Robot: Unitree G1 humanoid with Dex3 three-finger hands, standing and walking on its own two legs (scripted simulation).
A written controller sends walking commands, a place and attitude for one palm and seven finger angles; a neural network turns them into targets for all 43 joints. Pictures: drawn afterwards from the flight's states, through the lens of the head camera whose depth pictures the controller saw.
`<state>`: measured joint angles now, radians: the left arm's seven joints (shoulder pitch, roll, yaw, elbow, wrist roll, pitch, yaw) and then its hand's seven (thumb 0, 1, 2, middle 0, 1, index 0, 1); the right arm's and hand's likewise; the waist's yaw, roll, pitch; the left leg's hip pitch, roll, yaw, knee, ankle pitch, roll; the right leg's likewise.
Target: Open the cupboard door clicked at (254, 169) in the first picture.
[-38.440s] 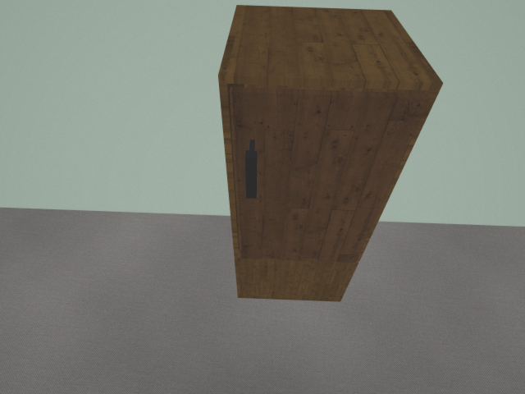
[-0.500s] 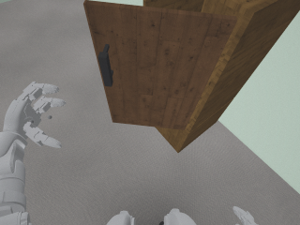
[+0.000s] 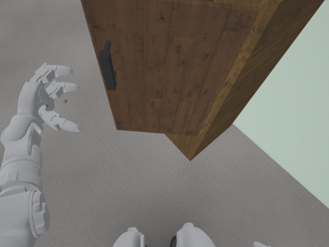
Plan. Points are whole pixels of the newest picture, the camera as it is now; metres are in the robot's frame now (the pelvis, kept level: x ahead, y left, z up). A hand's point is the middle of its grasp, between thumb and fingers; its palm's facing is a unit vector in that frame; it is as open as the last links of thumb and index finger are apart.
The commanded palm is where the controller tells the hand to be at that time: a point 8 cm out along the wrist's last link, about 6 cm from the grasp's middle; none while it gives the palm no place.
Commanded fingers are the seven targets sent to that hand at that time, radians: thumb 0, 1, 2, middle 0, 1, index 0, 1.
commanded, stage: move the hooked fingers beside the handle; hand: left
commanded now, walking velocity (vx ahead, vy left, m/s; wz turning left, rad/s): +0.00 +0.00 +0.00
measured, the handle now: (109, 66) +0.56 +0.14 +0.06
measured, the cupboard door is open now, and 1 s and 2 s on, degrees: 46 46 46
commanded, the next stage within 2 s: slide the fingers in behind the handle in 1.30 s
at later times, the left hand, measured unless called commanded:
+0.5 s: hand (86, 75) +0.52 +0.19 +0.07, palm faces -0.07 -1.00 -0.01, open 13.9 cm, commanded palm +0.50 +0.24 +0.06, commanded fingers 0.00 -0.50 0.30 -0.30 -1.20 -0.30 -1.20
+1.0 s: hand (83, 76) +0.52 +0.20 +0.06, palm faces -0.09 -1.00 -0.01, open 14.0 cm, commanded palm +0.51 +0.24 +0.05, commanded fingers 0.00 -0.50 0.30 -0.30 -1.20 -0.30 -1.20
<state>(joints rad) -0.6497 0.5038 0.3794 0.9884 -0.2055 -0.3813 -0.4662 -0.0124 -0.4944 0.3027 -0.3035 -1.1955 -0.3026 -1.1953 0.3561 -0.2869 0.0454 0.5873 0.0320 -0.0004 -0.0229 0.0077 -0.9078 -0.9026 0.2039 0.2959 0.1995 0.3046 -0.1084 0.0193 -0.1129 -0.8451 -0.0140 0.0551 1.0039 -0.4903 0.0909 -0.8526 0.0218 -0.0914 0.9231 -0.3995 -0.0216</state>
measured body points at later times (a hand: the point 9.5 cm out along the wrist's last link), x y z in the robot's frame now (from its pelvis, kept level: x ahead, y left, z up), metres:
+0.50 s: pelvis -0.01 -0.01 -0.01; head +0.14 +0.02 +0.41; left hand +0.51 +0.24 +0.07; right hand -0.02 -0.28 -0.12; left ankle -0.01 +0.06 -0.68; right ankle +0.02 -0.11 -0.68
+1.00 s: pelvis +0.01 +0.00 -0.01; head +0.16 +0.03 +0.41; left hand +0.52 +0.26 +0.06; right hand +0.00 -0.28 -0.11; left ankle -0.01 +0.06 -0.68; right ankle +0.02 -0.11 -0.68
